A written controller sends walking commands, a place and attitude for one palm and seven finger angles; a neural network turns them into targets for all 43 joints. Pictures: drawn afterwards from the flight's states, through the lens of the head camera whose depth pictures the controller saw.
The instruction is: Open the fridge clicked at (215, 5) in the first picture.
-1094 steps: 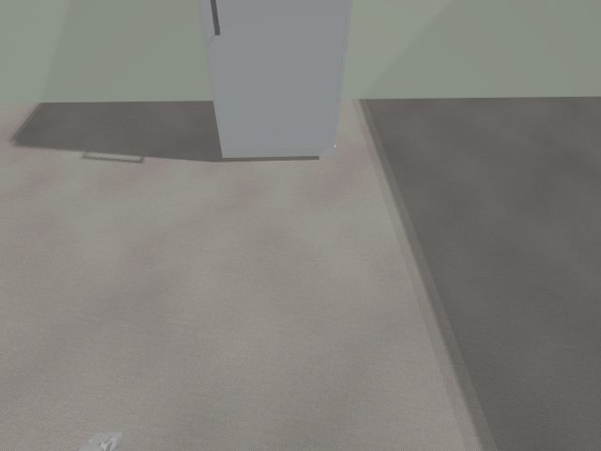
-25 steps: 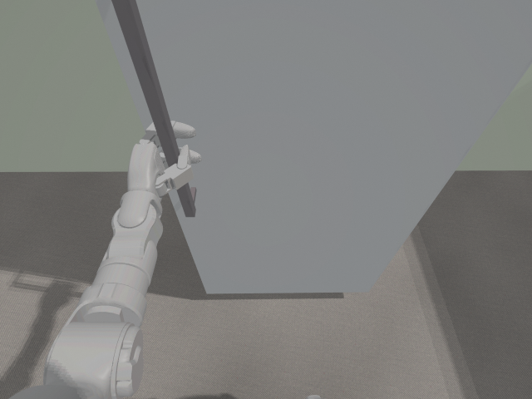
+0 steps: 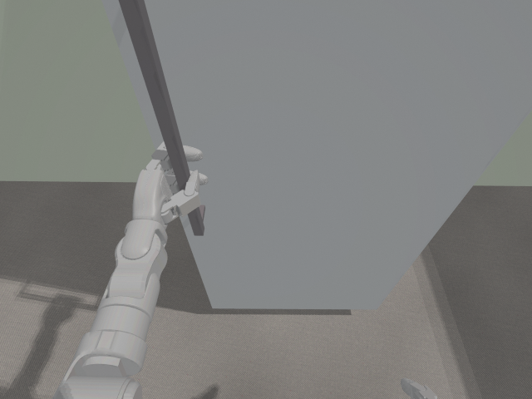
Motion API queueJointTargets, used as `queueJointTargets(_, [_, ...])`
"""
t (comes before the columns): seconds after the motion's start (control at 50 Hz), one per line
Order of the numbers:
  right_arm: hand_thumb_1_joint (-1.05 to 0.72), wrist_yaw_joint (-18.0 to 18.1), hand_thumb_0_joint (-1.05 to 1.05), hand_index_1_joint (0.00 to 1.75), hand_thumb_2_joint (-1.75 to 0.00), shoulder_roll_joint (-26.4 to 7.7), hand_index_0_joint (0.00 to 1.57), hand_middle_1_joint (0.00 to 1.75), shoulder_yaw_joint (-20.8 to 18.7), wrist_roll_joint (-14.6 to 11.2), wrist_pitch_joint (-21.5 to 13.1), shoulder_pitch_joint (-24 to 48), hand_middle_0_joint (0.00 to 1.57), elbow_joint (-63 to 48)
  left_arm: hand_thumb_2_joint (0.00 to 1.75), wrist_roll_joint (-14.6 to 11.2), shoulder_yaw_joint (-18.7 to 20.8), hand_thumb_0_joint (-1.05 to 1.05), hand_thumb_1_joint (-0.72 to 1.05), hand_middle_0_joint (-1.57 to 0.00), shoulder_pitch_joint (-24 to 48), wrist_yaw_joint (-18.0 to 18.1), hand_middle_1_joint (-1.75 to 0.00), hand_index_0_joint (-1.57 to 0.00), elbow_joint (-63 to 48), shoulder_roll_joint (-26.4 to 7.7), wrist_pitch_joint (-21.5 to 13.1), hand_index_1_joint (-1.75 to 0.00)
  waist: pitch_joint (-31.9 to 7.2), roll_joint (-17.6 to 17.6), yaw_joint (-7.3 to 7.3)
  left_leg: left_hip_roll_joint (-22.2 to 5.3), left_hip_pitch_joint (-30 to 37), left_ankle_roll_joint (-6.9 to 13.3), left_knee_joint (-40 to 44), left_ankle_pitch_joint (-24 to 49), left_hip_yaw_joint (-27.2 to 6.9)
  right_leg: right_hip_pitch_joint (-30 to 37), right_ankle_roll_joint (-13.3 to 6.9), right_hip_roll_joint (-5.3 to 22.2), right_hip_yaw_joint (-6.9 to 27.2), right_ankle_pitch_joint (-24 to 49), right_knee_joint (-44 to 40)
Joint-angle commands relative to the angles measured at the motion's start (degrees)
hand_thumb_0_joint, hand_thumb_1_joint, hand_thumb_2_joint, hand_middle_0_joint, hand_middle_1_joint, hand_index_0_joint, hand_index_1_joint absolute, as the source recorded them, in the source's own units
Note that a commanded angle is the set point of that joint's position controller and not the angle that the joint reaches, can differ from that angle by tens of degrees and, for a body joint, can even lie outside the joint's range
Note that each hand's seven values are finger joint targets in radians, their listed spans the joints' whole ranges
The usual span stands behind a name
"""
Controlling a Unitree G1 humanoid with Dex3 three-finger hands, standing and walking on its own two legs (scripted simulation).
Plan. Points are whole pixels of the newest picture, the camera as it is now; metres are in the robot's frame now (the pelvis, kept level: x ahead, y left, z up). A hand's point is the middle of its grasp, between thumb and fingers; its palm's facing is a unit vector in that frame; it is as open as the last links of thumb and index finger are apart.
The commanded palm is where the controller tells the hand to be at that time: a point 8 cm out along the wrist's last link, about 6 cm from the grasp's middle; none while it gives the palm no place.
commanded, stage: pull the door a little, standing still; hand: left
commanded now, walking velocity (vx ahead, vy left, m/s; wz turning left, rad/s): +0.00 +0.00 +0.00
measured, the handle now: (178, 140) +0.45 +0.14 +0.15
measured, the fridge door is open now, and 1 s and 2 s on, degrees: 0 22 56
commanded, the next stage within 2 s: walk backward, drawing the door open in 0.28 s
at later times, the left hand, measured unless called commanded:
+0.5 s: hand (194, 247) +0.30 +0.10 +0.10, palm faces -0.13 -0.98 -0.13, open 6.1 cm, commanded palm +0.28 +0.16 +0.10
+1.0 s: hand (224, 318) +0.21 +0.06 +0.10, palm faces +0.08 -0.99 -0.11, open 5.7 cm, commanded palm +0.17 +0.11 +0.10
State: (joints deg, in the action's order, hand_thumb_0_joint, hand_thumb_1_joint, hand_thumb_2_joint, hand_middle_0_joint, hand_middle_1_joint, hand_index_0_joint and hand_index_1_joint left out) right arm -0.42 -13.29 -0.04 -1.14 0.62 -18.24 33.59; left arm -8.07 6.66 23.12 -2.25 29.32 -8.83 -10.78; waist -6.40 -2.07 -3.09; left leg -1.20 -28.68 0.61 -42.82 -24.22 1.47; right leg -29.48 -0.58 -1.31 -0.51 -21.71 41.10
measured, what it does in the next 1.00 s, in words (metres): lifts its right foot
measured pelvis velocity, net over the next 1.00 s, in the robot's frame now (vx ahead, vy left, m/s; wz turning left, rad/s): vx -0.03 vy -0.05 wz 0.15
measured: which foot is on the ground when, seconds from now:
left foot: down 0.00-0.80, up 0.82-1.00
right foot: down 0.00-1.00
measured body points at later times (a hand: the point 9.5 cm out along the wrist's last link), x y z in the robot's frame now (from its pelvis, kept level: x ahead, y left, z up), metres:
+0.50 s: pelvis +0.04 +0.01 +0.01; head +0.07 -0.01 +0.46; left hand +0.31 +0.16 +0.10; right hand +0.19 -0.23 -0.08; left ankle -0.03 +0.11 -0.71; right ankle -0.02 -0.11 -0.71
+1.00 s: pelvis -0.03 -0.05 +0.02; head -0.01 -0.08 +0.47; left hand +0.20 +0.11 +0.10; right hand +0.18 -0.25 -0.08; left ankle -0.04 +0.08 -0.68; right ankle +0.04 -0.09 -0.71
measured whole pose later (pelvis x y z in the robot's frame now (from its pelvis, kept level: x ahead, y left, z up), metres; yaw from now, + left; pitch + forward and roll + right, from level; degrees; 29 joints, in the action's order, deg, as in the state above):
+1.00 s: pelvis -0.03 -0.05 +0.02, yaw +9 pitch +0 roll +2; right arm 4.9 -12.1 1.8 1.6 2.0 -9.7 30.9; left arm 0.3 -9.0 -14.3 3.9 -8.9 -4.4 -4.4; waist 1.6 -1.8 -1.8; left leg -0.4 -22.4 -0.1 -45.5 -21.6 1.0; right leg -19.4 -7.0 0.2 -11.2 -11.8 30.4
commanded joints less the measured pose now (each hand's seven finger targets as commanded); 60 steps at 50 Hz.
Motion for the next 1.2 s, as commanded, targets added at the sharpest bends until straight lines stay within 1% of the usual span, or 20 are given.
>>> queueJointTargets(0.0, [-0.90, 0.3, 0.00, 0.30, -0.90, -7.1, 0.20, 0.30, -3.0, 0.0, -2.4, -1.4, 0.20, -7.5, 0.90, -0.5, 0.1, 0.00, 0.90, -0.45, 8.7, -1.7, -1.40, -0.45, -16.7, -5.4, -3.7, -1.40, -22.0, 1.7, 2.52, 0.6, 12.0, 0.4, 2.2, 40.5, -0.6, 14.4, -0.7, -0.1, -1.5, 38.2, -1.2])
queueJointTargets(0.34, [-0.90, -1.1, 0.00, 0.30, -0.90, -4.9, 0.20, 0.30, -1.6, -0.6, -2.8, 7.3, 0.20, -16.2, 0.90, -2.4, -4.5, 0.00, 0.90, -0.45, -37.7, -2.0, -1.40, -0.45, -53.0, -1.4, 0.8, -1.40, -13.3, 0.7, 6.29, 0.0, 12.6, 0.3, 6.3, 38.2, 0.7, 20.5, -0.9, 0.9, -2.3, 40.5, -3.6])
queueJointTargets(0.36, [-0.90, -0.8, 0.00, 0.30, -0.90, -5.1, 0.20, 0.30, -1.6, -0.6, -2.9, 7.7, 0.20, -16.1, 0.90, -2.0, -4.4, 0.00, 0.90, -0.45, -35.8, -1.2, -1.40, -0.45, -55.9, -2.4, 1.1, -1.40, -12.4, 1.2, 5.14, 0.1, 12.9, 0.4, 6.2, 36.7, 0.6, 19.4, -0.8, 0.9, -2.3, 39.7, -4.1])
queueJointTargets(0.38, [-0.90, 2.6, 0.00, 0.30, -0.90, -5.6, 0.20, 0.30, -0.8, -0.6, -1.8, 6.7, 0.20, -12.7, 0.90, 4.4, -0.7, 0.00, 0.90, -0.45, -5.9, 2.4, -1.40, -0.45, -56.9, -15.4, -0.9, -1.40, -10.6, 2.8, 0.52, 0.1, 15.9, 1.6, 6.9, 28.9, -0.5, 19.5, -0.7, 5.8, 4.6, 39.3, -10.3])
queueJointTargets(0.4, [-0.90, 4.5, 0.00, 0.30, -0.90, -5.4, 0.20, 0.30, -1.1, 0.2, -1.6, 6.0, 0.20, -12.0, 0.90, 4.8, 0.5, 0.00, 0.90, -0.45, -7.2, 4.5, -1.40, -0.45, -54.5, -14.8, -1.1, -1.40, -7.9, 3.5, 0.33, 0.0, 16.3, 1.4, 7.1, 26.0, -1.7, 18.4, -1.4, 7.8, 4.3, 38.8, -12.9])
queueJointTargets(0.42, [-0.90, 5.0, 0.00, 0.30, -0.90, -5.0, 0.20, 0.30, -1.0, 0.9, -1.4, 6.8, 0.20, -11.3, 0.90, 5.2, -4.4, 0.00, 0.90, -0.45, -20.9, 4.9, -1.40, -0.45, -48.2, -7.2, 0.4, -1.40, -7.2, 4.5, 0.22, -0.3, 17.2, 1.5, 7.4, 29.2, -1.6, 18.2, -1.5, 8.5, 3.5, 42.5, -11.9])
queueJointTargets(0.48, [-0.90, 5.2, 0.00, 0.30, -0.90, -6.0, 0.20, 0.30, -1.1, 1.2, 0.1, 5.4, 0.20, -12.6, 0.90, 6.4, -10.0, 0.00, 0.90, -0.45, -29.6, 4.5, -1.40, -0.45, -49.7, -3.6, 2.4, -1.40, -11.1, -1.7, -0.36, -3.3, 28.4, 2.0, 8.3, 68.0, -3.7, 16.5, 2.1, 3.8, -2.2, 48.5, -2.1])
queueJointTargets(0.54, [-0.90, 4.1, 0.00, 0.30, -0.90, -5.0, 0.20, 0.30, -0.9, 3.0, 0.6, 8.1, 0.20, -12.1, 0.90, 7.4, -12.6, 0.00, 0.90, -0.45, -29.1, 5.3, -1.40, -0.45, -51.9, -1.8, 3.0, -1.40, -8.3, -10.7, -0.25, -9.4, 40.7, 2.5, 12.7, 85.7, -10.5, 1.2, 1.5, -0.4, -3.0, 3.6, 0.6])
queueJointTargets(0.6, [-0.90, 4.1, 0.00, 0.30, -0.90, -4.5, 0.20, 0.30, -0.1, 3.2, 0.8, 10.5, 0.20, -13.1, 0.90, 7.6, -13.0, 0.00, 0.90, -0.45, -30.7, 6.6, -1.40, -0.45, -52.2, -1.5, 4.6, -1.40, -3.7, -3.3, 0.83, -9.1, 33.7, 2.4, 15.5, 73.7, -10.1, 6.3, 0.7, 0.4, -3.0, 6.6, -5.8])
queueJointTargets(0.72, [-0.90, 4.5, 0.00, 0.30, -0.90, -4.0, 0.20, 0.30, 0.6, 2.8, 0.5, 12.6, 0.20, -14.6, 0.90, 7.2, -12.2, 0.00, 0.90, -0.45, -37.3, 7.0, -1.40, -0.45, -51.9, -1.8, 4.4, -1.40, -3.1, 2.2, 2.04, -3.7, 15.8, -0.3, 14.7, 48.2, -5.9, 24.4, -0.9, 4.5, -0.4, 43.8, -13.8])
queueJointTargets(0.78, [-0.90, 4.8, 0.00, 0.30, -0.90, -2.5, 0.20, 0.30, -0.2, 1.8, -0.1, 11.9, 0.20, -14.8, 0.90, 8.0, -9.7, 0.00, 0.90, -0.45, -37.6, 6.2, -1.40, -0.45, -49.0, -2.3, 2.1, -1.40, -9.0, 20.0, 2.75, 4.7, 3.1, -0.7, -3.3, 2.5, -2.6, 34.5, -3.5, 14.9, 4.7, 72.7, -14.1])
queueJointTargets(0.82, [-0.90, 5.5, 0.00, 0.30, -0.90, -1.7, 0.20, 0.30, -0.2, 1.5, -1.3, 13.7, 0.20, -14.4, 0.90, 8.3, -9.7, 0.00, 0.90, -0.45, -37.2, 6.0, -1.40, -0.45, -47.9, -1.7, 1.8, -1.40, -8.9, 17.3, 4.74, 4.2, 1.5, 0.5, -11.5, -4.0, -4.9, 30.5, -4.9, 18.1, 5.5, 60.8, -15.7])
queueJointTargets(0.86, [-0.90, 5.8, 0.00, 0.30, -0.90, -1.2, 0.20, 0.30, 0.4, 2.2, -1.6, 13.5, 0.20, -13.0, 0.90, 9.2, -11.5, 0.00, 0.90, -0.45, -33.4, 5.8, -1.40, -0.45, -49.9, -0.5, 1.5, -1.40, -7.4, 11.9, 3.30, 2.2, 3.2, -0.3, -13.3, -3.3, -4.4, 24.3, -9.0, 18.4, 4.3, 46.4, -17.3])
queueJointTargets(0.98, [-0.90, 6.2, 0.00, 0.30, -0.90, -1.5, 0.20, 0.30, 0.4, 2.7, -3.3, 11.4, 0.20, -10.2, 0.90, 8.8, -15.4, 0.00, 0.90, -0.45, -29.9, 6.6, -1.40, -0.45, -54.9, 0.3, 1.2, -1.40, -4.9, 5.2, 0.06, -0.3, 18.5, -0.8, 9.8, 10.4, 2.8, 10.3, -4.4, 10.7, -6.3, 12.9, -17.1])
queueJointTargets(1.0, [-0.90, 6.5, 0.00, 0.30, -0.90, -2.9, 0.20, 0.30, -0.3, 2.4, -3.8, 10.0, 0.20, -9.8, 0.90, 8.6, -16.5, 0.00, 0.90, -0.45, -29.4, 6.9, -1.40, -0.45, -55.5, -0.3, 1.5, -1.40, -3.9, 1.2, -1.25, -3.9, 23.5, 0.4, 17.8, 14.3, -2.7, 6.0, -2.4, 8.7, -6.8, 9.1, -9.2])
queueJointTargets(1.02, [-0.90, 6.4, 0.00, 0.30, -0.90, -4.7, 0.20, 0.30, -0.8, 2.7, -4.7, 10.5, 0.20, -11.2, 0.90, 8.3, -17.7, 0.00, 0.90, -0.45, -29.3, 6.9, -1.40, -0.45, -57.0, 1.0, 1.3, -1.40, -1.5, -9.9, -1.15, -16.8, 23.9, 6.3, 28.1, 19.1, -25.4, -2.3, 1.5, 2.0, -5.8, 0.9, 3.3])
queueJointTargets(1.04, [-0.90, 5.8, 0.00, 0.30, -0.90, -4.3, 0.20, 0.30, -0.5, 3.7, -4.9, 11.8, 0.20, -11.2, 0.90, 9.8, -18.3, 0.00, 0.90, -0.45, -29.7, 7.4, -1.40, -0.45, -56.6, 0.5, 0.9, -1.40, -0.3, -12.1, 0.00, -26.8, 18.7, 13.1, 33.8, 19.4, -43.0, -3.0, 3.6, 1.1, 2.9, -4.7, 18.2])
queueJointTargets(1.06, [-0.90, 5.5, 0.00, 0.30, -0.90, -4.1, 0.20, 0.30, -0.5, 4.3, -4.8, 14.0, 0.20, -10.6, 0.90, 11.3, -16.7, 0.00, 0.90, -0.45, -29.3, 7.9, -1.40, -0.45, -56.3, -1.4, 0.4, -1.40, 2.6, -6.0, 1.25, -29.1, 11.4, 15.3, 35.2, 10.9, -43.4, 0.0, 3.2, 2.9, 8.3, -2.7, 25.0])
queueJointTargets(1.12, [-0.90, 5.1, 0.00, 0.30, -0.90, -3.8, 0.20, 0.30, -1.3, 4.1, -5.5, 15.5, 0.20, -8.8, 0.90, 11.8, -15.9, 0.00, 0.90, -0.45, -31.0, 7.3, -1.40, -0.45, -58.0, -1.0, 1.2, -1.40, 5.8, -6.2, 2.16, -20.4, 7.3, 9.8, 27.9, 14.5, -28.1, 2.6, 1.9, 3.6, 7.5, -0.8, 15.5])
queueJointTargets(1.18, [-0.90, 4.6, 0.00, 0.30, -0.90, -4.0, 0.20, 0.30, -2.0, 2.7, -7.6, 13.8, 0.20, -7.5, 0.90, 10.3, -18.4, 0.00, 0.90, -0.45, -32.6, 7.5, -1.40, -0.45, -53.6, 2.8, 1.9, -1.40, 0.6, -6.7, 2.32, -11.9, 5.0, 3.8, 26.9, 2.7, -17.7, 17.6, 1.1, -0.2, 0.7, -0.8, -7.0])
